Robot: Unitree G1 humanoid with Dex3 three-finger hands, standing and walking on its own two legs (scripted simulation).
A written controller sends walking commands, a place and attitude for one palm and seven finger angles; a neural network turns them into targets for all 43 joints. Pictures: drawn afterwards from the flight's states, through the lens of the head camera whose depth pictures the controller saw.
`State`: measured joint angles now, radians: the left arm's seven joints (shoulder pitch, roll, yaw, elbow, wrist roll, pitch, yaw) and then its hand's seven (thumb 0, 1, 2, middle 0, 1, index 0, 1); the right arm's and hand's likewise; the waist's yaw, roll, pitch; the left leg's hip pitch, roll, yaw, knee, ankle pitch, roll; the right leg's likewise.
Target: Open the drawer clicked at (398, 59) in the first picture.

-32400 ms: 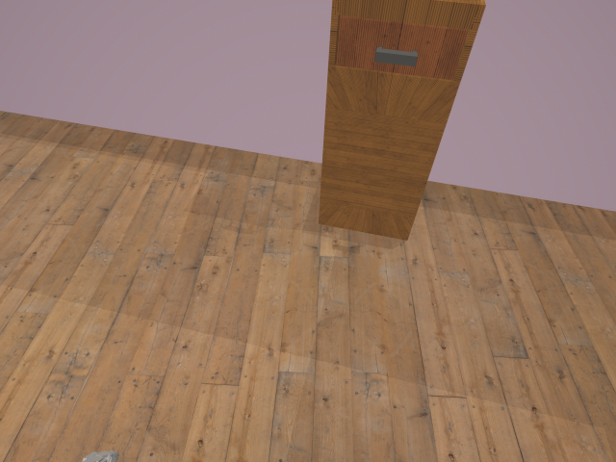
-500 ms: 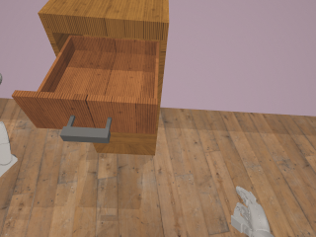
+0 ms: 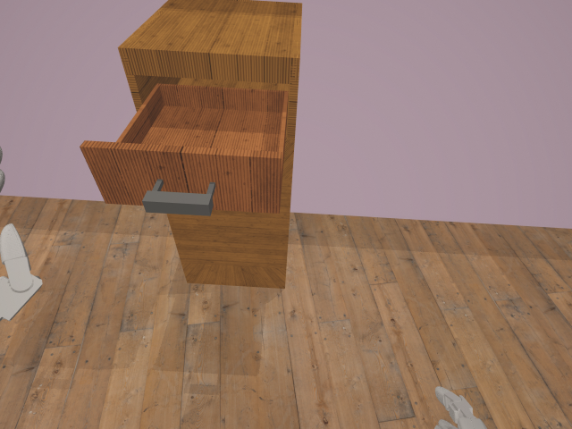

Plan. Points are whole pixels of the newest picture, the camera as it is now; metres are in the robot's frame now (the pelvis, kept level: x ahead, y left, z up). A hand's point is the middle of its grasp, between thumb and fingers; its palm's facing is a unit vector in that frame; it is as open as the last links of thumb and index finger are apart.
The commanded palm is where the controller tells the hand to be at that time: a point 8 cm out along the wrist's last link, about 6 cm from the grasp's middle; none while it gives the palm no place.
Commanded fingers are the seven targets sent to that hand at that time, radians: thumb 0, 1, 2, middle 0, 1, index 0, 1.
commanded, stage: stop stepping back and stand still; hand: left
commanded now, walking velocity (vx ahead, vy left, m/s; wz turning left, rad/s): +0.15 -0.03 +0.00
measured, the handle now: (182, 194) +0.51 +0.20 +0.04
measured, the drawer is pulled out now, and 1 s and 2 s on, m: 0.29 0.29 0.29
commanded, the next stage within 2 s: let the arm hang, fingers relaxed in 0.38 s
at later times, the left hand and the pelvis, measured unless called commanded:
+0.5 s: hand (31, 300) +0.19 +0.23 +0.21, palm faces +0.43 -0.78 -0.45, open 7.4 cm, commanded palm none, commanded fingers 0.00 0.90 0.90 -0.20 -0.30 -0.20 -0.30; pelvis -0.01 -0.01 +0.00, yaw +2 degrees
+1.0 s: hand out of the picture -0.09 +0.20 -0.16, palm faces +0.07 -0.97 -0.23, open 7.2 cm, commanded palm none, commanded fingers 0.00 0.90 0.90 -0.20 -0.30 -0.20 -0.30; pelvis -0.01 +0.01 +0.01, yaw +2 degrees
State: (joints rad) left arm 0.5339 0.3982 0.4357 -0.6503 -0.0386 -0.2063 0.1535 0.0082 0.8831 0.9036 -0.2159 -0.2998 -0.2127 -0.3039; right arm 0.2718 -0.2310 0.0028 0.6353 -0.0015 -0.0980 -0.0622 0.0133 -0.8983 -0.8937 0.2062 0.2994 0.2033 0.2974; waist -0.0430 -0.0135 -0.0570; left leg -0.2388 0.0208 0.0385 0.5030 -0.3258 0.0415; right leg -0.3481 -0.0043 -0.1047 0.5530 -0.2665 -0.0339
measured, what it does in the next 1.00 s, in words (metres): steps on the spot: left foot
